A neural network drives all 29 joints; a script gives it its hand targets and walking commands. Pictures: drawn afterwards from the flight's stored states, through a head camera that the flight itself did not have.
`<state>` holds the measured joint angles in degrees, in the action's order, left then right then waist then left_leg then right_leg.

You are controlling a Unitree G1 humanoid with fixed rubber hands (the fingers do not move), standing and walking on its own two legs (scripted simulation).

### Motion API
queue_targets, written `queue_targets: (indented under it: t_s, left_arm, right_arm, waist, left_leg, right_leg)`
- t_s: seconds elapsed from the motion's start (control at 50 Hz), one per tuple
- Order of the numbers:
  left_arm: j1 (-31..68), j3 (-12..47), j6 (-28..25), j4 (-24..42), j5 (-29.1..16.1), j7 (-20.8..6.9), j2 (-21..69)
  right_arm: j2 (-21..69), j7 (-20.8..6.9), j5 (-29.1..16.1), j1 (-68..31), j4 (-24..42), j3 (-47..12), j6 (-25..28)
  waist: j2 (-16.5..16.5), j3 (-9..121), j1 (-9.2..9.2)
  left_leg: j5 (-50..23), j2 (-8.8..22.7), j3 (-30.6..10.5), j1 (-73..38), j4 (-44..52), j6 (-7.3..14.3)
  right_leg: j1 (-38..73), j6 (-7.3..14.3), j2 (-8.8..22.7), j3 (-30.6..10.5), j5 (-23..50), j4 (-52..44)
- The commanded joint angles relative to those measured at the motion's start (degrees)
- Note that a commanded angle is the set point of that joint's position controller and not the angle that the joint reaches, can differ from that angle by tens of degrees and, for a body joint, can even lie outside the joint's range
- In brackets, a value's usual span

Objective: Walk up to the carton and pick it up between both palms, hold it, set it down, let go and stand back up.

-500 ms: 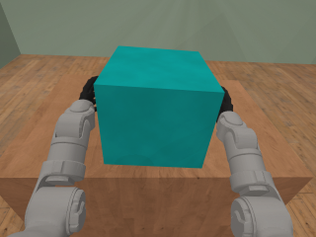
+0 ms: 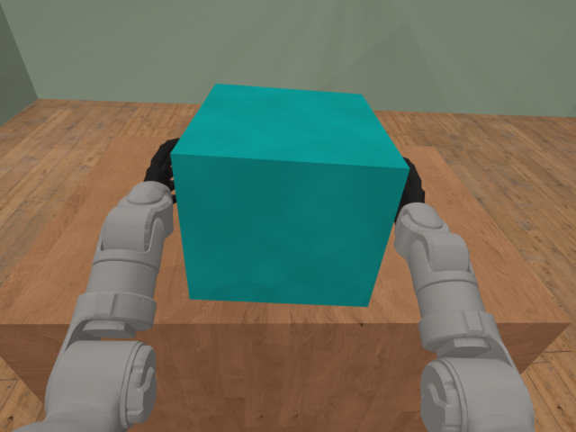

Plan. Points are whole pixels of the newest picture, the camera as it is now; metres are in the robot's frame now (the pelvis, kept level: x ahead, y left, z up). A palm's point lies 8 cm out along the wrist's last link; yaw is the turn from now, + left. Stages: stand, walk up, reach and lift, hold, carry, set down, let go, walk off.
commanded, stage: hold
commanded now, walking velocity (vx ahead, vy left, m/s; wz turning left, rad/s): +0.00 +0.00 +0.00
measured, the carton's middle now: (285, 185) +0.46 +0.01 +0.17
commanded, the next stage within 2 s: set down in 1.30 s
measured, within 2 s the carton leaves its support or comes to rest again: neither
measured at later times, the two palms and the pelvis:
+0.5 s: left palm (159, 191) +0.39 +0.18 +0.20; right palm (408, 209) +0.38 -0.16 +0.19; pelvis +0.00 +0.00 +0.00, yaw +0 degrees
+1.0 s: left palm (159, 191) +0.39 +0.18 +0.20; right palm (407, 209) +0.38 -0.16 +0.19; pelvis +0.00 +0.00 +0.00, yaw +0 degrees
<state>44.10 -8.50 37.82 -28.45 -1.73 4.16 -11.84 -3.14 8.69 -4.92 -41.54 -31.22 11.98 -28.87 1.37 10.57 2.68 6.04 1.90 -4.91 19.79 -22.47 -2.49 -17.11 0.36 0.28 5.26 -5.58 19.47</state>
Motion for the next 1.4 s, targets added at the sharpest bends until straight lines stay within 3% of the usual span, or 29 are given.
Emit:
queue_targets:
  t_s: [0.0, 0.04, 0.08, 0.1, 0.18, 0.22, 0.28, 0.34, 0.4, 0.48, 0.5, 0.58, 0.62, 0.66, 0.76, 0.8, 0.9, 0.96, 1.0, 1.12, 1.16, 1.28, 1.3, 1.32, 1.38]
  left_arm:
    - [44.49, 17.14, -5.68, 21.75, -4.17, -9.39, 46.36]
    - [43.69, 16.51, -5.21, 20.64, -3.41, -9.53, 46.5]
    - [43.82, 15.17, -5.33, 20.59, -2.94, -9.63, 45.42]
    - [44.47, 15.83, -5.46, 20.73, -3.06, -9.56, 45.88]
    - [43.11, 16.55, -5.39, 21.3, -3.57, -9.71, 46.35]
    - [43.87, 16.49, -5.49, 21.71, -3.66, -9.61, 46.45]
    - [44.13, 16.54, -5.55, 21.74, -3.96, -9.51, 46.04]
    - [44.06, 15.97, -5.39, 20.84, -3.0, -9.7, 46.14]
    - [44.7, 15.82, -5.31, 20.43, -3.0, -9.74, 45.68]
    - [43.42, 15.58, -5.43, 19.98, -3.5, -9.7, 45.45]
    - [45.02, 16.32, -5.75, 21.83, -3.66, -9.67, 45.98]
    - [44.22, 15.66, -5.48, 20.65, -3.24, -9.53, 46.5]
    - [44.16, 16.62, -5.49, 20.9, -3.65, -9.54, 46.66]
    - [44.19, 15.23, -5.25, 19.92, -2.63, -9.65, 45.71]
    - [42.61, 16.09, -5.31, 21.15, -3.27, -9.81, 46.1]
    - [44.54, 16.55, -5.48, 21.4, -3.29, -9.7, 46.09]
    - [43.55, 14.71, -5.3, 18.92, -2.58, -10.03, 45.55]
    - [44.03, 15.26, -5.26, 19.12, -2.7, -9.95, 45.88]
    - [43.79, 15.45, -5.27, 19.42, -2.96, -9.85, 45.51]
    - [44.38, 16.7, -5.44, 21.35, -3.64, -9.7, 46.07]
    - [43.84, 16.18, -5.46, 20.57, -3.33, -9.59, 45.88]
    - [44.3, 15.33, -5.39, 19.86, -2.8, -9.83, 45.35]
    - [46.35, 17.09, -5.48, 19.71, -2.65, -11.07, 45.15]
    - [46.25, 17.32, -5.27, 17.76, -2.4, -11.32, 45.43]
    - [47.97, 15.23, -6.83, 14.29, -1.85, -11.94, 45.34]
  right_arm:
    - [33.21, -9.55, -16.47, -61.62, 25.37, -30.92, 5.6]
    - [32.3, -9.67, -16.65, -61.21, 23.85, -30.52, 5.36]
    - [33.37, -9.69, -16.37, -60.48, 23.24, -30.96, 5.12]
    - [32.96, -9.74, -16.05, -60.39, 22.6, -30.35, 5.25]
    - [33.44, -9.58, -16.5, -61.75, 25.87, -31.52, 5.61]
    - [33.74, -9.6, -16.98, -61.62, 25.64, -31.73, 5.67]
    - [33.2, -9.51, -16.41, -60.4, 24.51, -31.15, 5.36]
    - [33.31, -9.59, -16.54, -62.52, 25.7, -31.12, 5.7]
    - [32.47, -9.73, -16.14, -61.86, 23.59, -30.28, 5.34]
    - [33.51, -9.54, -16.32, -62.62, 25.82, -31.27, 5.45]
    - [33.83, -9.54, -16.11, -60.91, 24.38, -30.74, 5.47]
    - [33.39, -9.68, -16.72, -62.0, 24.5, -31.13, 5.51]
    - [32.74, -9.72, -16.18, -61.4, 23.83, -30.54, 5.55]
    - [32.7, -9.79, -15.91, -60.79, 22.41, -30.49, 5.2]
    - [32.96, -9.58, -16.74, -61.35, 26.0, -31.73, 5.62]
    - [33.06, -9.66, -16.38, -61.32, 24.52, -31.07, 5.65]
    - [32.94, -9.62, -15.88, -61.83, 23.37, -30.44, 5.46]
    - [33.18, -9.66, -16.04, -62.0, 23.08, -30.52, 5.52]
    - [32.77, -9.78, -16.03, -62.22, 23.84, -30.64, 5.57]
    - [32.83, -9.67, -16.52, -61.33, 24.96, -30.8, 5.74]
    - [33.24, -9.6, -16.56, -62.31, 25.88, -31.38, 5.78]
    - [33.25, -9.74, -15.85, -61.68, 22.99, -30.51, 5.47]
    - [35.88, -8.76, -16.09, -55.61, 23.63, -31.57, 3.95]
    - [35.62, -8.38, -15.98, -56.92, 23.86, -31.54, 3.59]
    - [35.54, -8.95, -13.84, -58.68, 20.75, -28.65, 4.43]
  waist:
    - [-4.94, 32.57, -3.43]
    - [-5.48, 30.61, -3.19]
    - [-4.97, 30.37, -4.12]
    - [-5.38, 31.03, -3.56]
    - [-4.39, 32.37, -3.5]
    - [-5.46, 32.56, -3.75]
    - [-4.45, 31.29, -3.04]
    - [-5.48, 32.16, -3.97]
    - [-5.3, 31.23, -3.45]
    - [-4.05, 31.56, -3.93]
    - [-5.17, 32.06, -3.07]
    - [-4.98, 31.23, -3.93]
    - [-5.51, 31.47, -3.11]
    - [-5.1, 29.86, -3.53]
    - [-4.1, 31.89, -3.87]
    - [-5.48, 31.29, -3.51]
    - [-3.96, 30.33, -3.84]
    - [-5.32, 30.11, -3.61]
    - [-4.29, 30.27, -3.62]
    - [-5.49, 32.09, -3.22]
    - [-4.65, 32.04, -3.9]
    - [-4.82, 30.4, -3.8]
    - [-3.92, 34.7, -1.83]
    - [-4.3, 31.84, -1.26]
    - [-4.79, 27.3, -1.49]
  left_leg:
    - [-5.85, -4.58, 2.11, -12.0, 4.01, 2.0]
    - [-5.27, -4.27, 1.91, -11.77, 4.51, 1.85]
    - [-5.25, -4.68, 2.41, -11.08, 4.28, 2.35]
    - [-4.2, -4.53, 2.32, -11.15, 4.63, 2.19]
    - [-6.07, -4.66, 2.17, -11.36, 4.13, 2.19]
    - [-5.98, -4.82, 2.28, -11.8, 3.98, 2.24]
    - [-5.48, -4.7, 2.14, -11.22, 4.29, 2.14]
    - [-4.75, -4.62, 2.16, -11.15, 4.37, 2.24]
    - [-3.98, -4.2, 2.03, -11.3, 4.99, 2.38]
    - [-5.0, -4.65, 2.41, -10.91, 4.34, 2.73]
    - [-5.77, -4.5, 2.17, -11.54, 4.32, 2.09]
    - [-5.97, -4.74, 2.36, -11.72, 4.39, 2.22]
    - [-5.95, -4.26, 1.96, -11.92, 4.52, 1.77]
    - [-3.83, -4.49, 2.29, -11.05, 4.77, 2.34]
    - [-7.31, -4.53, 2.19, -12.01, 4.16, 2.23]
    - [-4.71, -4.55, 2.32, -11.01, 4.56, 2.15]
    - [-4.0, -4.44, 2.4, -10.73, 4.9, 2.68]
    - [-3.34, -4.6, 2.44, -10.52, 4.91, 2.45]
    - [-4.19, -4.54, 2.41, -10.8, 4.69, 2.6]
    - [-4.96, -4.51, 2.13, -11.47, 4.32, 2.04]
    - [-5.25, -4.6, 2.26, -11.18, 4.41, 2.37]
    - [-3.63, -4.66, 2.39, -10.33, 4.81, 2.45]
    - [-1.62, -5.07, 3.57, -13.38, 4.59, 2.59]
    - [-0.62, -5.23, 3.39, -12.17, 4.94, 2.6]
    - [3.33, -5.1, 3.21, -8.56, 5.68, 2.56]
  right_leg:
    - [21.39, -0.01, -3.92, -5.53, 3.16, -2.49]
    - [20.93, 0.16, -3.96, -5.52, 2.08, -2.6]
    - [21.52, -0.12, -3.69, -5.65, 2.52, -2.61]
    - [21.57, 0.21, -3.76, -5.46, 1.77, -2.55]
    - [22.76, -0.19, -3.86, -5.6, 3.83, -2.46]
    - [21.91, -0.21, -3.7, -5.79, 3.08, -2.52]
    - [21.85, -0.12, -3.91, -5.59, 3.07, -2.6]
    - [21.89, -0.07, -3.64, -5.6, 1.64, -2.6]
    - [21.44, 0.04, -3.97, -5.39, 1.52, -2.43]
    - [21.93, -0.31, -3.84, -5.51, 2.17, -2.7]
    - [22.1, -0.06, -3.73, -5.44, 3.01, -2.38]
    - [21.65, -0.07, -3.87, -5.45, 2.45, -2.77]
    - [21.97, 0.03, -4.04, -5.4, 2.87, -2.48]
    - [21.67, -0.05, -3.67, -5.46, 1.16, -2.53]
    - [22.26, -0.28, -4.05, -5.38, 3.93, -2.44]
    - [21.82, 0.04, -3.77, -5.54, 2.05, -2.64]
    - [21.97, -0.12, -3.71, -5.51, 1.23, -2.88]
    - [21.83, 0.07, -3.71, -5.61, 0.95, -2.91]
    - [21.48, -0.25, -3.79, -5.39, 1.47, -2.73]
    - [22.05, 0.06, -3.8, -5.71, 2.68, -2.52]
    - [22.55, -0.1, -3.87, -5.54, 2.81, -2.49]
    - [22.4, -0.17, -3.54, -5.6, 1.12, -2.73]
    - [28.82, -0.98, -3.73, -4.75, 4.33, -2.32]
    - [27.99, -1.3, -3.57, -4.5, 4.25, -2.06]
    - [25.48, -0.91, -3.02, -4.59, 0.15, -2.54]
